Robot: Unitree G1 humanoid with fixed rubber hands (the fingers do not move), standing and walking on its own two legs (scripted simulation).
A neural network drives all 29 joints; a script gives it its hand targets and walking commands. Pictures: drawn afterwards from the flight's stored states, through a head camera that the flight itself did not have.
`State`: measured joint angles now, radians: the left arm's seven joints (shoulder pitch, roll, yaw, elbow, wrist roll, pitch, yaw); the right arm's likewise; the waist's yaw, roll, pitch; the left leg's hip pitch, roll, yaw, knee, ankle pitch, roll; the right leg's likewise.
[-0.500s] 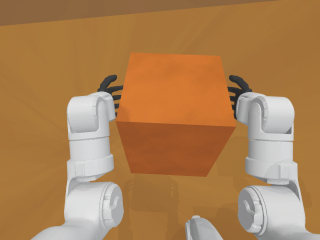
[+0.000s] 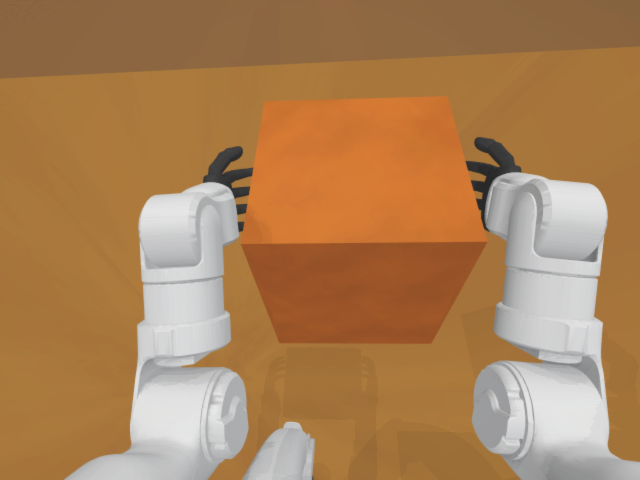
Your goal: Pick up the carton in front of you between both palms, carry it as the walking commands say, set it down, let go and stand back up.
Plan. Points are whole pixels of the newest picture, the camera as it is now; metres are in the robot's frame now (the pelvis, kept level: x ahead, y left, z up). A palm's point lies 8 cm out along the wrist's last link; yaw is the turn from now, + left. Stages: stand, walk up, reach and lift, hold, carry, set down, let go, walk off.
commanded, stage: carry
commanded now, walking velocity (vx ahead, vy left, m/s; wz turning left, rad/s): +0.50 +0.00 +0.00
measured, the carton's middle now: (354, 232) +0.41 +0.03 +0.08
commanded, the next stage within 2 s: none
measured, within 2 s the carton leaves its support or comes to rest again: neither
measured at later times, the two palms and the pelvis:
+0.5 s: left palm (282, 34) +0.69 +0.16 +0.19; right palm (491, 37) +0.68 -0.14 +0.20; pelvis +0.30 +0.02 +0.02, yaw +0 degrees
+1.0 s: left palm out of the picture +0.98 +0.19 +0.20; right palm out of the picture +0.97 -0.11 +0.21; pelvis +0.60 +0.04 +0.05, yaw -1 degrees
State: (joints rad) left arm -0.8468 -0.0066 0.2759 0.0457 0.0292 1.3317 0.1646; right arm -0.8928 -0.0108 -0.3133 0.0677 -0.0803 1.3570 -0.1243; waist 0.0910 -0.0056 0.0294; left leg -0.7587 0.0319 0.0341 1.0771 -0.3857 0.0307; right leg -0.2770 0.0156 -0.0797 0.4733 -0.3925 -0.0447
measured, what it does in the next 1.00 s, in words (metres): climbs: left foot 0.03 m higher, then right foot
